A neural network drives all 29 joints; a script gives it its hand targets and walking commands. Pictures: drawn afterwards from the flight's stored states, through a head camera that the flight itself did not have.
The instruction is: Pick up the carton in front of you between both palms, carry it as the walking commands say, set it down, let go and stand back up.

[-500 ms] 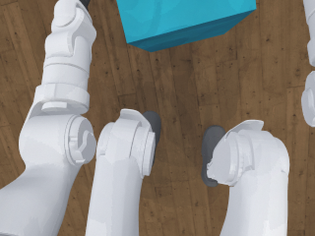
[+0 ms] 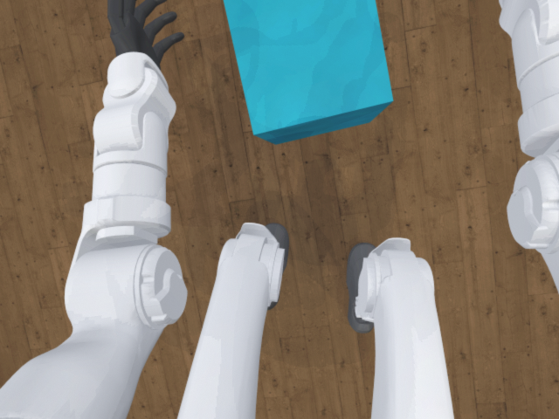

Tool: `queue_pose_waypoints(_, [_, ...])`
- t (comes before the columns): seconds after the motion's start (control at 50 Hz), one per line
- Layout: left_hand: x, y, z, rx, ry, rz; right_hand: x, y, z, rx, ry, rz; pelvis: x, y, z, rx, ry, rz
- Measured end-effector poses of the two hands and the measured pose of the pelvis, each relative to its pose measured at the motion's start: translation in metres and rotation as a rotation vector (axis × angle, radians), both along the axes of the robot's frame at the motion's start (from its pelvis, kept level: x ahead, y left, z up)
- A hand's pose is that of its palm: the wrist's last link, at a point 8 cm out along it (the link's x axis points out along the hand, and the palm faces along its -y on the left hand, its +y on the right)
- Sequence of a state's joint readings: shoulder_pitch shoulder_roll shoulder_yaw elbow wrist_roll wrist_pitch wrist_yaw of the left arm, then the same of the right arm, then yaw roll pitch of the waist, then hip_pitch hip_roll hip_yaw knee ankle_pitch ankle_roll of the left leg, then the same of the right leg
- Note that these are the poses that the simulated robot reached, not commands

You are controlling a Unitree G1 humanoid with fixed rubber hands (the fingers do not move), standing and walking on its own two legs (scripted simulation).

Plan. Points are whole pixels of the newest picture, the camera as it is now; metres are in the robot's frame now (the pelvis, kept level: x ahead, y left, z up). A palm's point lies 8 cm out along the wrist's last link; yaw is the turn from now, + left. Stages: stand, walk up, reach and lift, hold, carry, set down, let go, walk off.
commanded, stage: set down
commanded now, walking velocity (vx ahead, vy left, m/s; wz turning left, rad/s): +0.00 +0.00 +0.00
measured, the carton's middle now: (310, 72) +0.56 +0.04 -0.38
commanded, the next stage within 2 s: let go in 0.38 s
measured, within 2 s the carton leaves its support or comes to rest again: neither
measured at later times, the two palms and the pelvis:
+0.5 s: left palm (29, 4) +0.50 +0.21 +0.04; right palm out of the picture +0.59 -0.18 +0.04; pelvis +0.03 +0.00 +0.14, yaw -2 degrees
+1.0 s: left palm out of the picture +0.36 +0.25 +0.15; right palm out of the picture +0.42 -0.19 +0.14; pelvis +0.09 +0.02 +0.24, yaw -3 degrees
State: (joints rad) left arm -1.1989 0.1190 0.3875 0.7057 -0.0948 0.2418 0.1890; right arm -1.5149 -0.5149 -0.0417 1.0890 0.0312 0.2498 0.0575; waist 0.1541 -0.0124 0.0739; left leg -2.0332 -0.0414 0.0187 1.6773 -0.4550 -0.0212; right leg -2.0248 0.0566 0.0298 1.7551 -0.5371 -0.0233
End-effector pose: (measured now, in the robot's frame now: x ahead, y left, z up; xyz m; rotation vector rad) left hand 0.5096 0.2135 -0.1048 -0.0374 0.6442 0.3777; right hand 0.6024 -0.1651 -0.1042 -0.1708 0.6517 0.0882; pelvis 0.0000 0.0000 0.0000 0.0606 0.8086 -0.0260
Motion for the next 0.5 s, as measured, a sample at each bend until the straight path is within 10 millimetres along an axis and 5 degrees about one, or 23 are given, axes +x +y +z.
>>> queue_pose_waypoints(0.34, [-0.005,0.003,0.107,-0.002,-0.008,-0.008,0.000,-0.005,0.109,0.004,0.010,0.002,0.017,-0.006,0.096,-0.009,0.012,-0.006])
queue_pose_waypoints(0.5, [-0.010,0.001,0.143,0.013,0.004,-0.058,-0.010,-0.011,0.146,-0.006,0.021,-0.021,0.026,-0.004,0.136,-0.022,-0.006,-0.010])
